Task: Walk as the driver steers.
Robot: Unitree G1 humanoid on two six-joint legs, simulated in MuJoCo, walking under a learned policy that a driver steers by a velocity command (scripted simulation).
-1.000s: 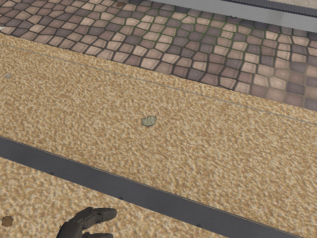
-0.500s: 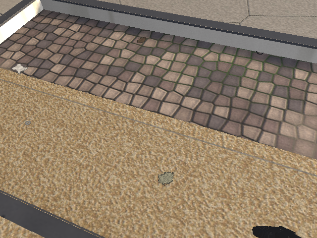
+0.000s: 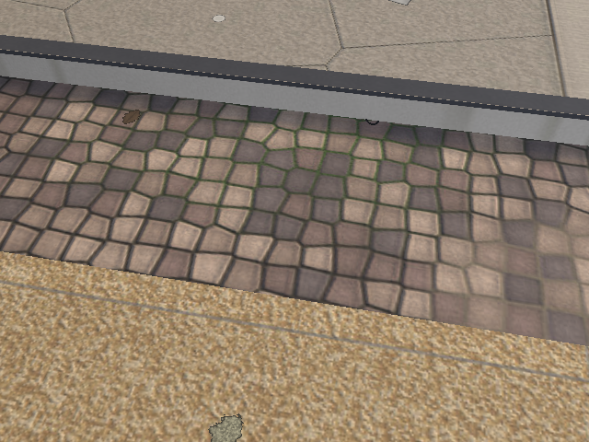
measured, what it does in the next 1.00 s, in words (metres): goes down, turning right: right foot 0.12 m lower, then left foot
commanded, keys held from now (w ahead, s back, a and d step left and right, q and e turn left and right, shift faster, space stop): e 0.48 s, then no key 0.52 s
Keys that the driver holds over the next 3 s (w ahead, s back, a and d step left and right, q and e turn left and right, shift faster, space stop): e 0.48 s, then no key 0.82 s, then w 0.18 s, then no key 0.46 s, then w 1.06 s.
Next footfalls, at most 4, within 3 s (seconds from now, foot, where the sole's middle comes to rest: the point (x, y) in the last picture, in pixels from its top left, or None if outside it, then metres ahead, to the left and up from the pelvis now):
0.16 right None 0.22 -0.15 -0.89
0.68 left None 0.28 0.09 -0.89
1.04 right None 0.24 -0.15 -0.89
1.86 left None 0.46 0.01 -0.89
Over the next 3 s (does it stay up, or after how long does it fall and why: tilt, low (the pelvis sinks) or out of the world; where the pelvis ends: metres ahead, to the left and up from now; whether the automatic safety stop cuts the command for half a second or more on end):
stays up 0.75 -0.19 -0.11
